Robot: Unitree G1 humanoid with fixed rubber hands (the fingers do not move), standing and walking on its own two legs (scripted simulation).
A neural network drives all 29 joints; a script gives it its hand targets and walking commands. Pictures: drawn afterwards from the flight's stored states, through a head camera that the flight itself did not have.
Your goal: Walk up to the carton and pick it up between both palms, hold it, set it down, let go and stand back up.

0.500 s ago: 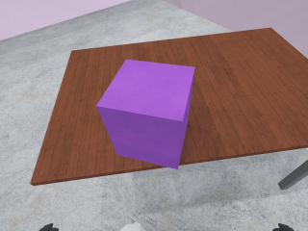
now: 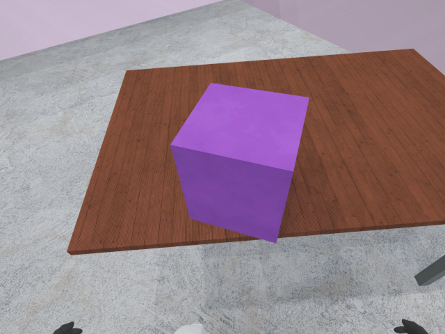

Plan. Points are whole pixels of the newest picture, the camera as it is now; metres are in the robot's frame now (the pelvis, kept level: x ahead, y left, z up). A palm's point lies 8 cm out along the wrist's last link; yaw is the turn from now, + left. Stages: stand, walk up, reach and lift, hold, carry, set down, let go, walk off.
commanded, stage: walk up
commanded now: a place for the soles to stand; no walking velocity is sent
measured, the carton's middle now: (243, 164) +0.45 -0.01 +0.03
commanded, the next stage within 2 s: none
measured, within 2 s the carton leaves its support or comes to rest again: neither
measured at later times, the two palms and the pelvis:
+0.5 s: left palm out of the picture +0.08 +0.35 -0.08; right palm out of the picture +0.10 -0.31 -0.08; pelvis +0.01 +0.02 +0.00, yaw +1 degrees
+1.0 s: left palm out of the picture +0.09 +0.35 -0.08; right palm out of the picture +0.13 -0.30 -0.07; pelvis +0.01 +0.02 +0.00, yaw +1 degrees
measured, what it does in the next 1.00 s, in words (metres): stands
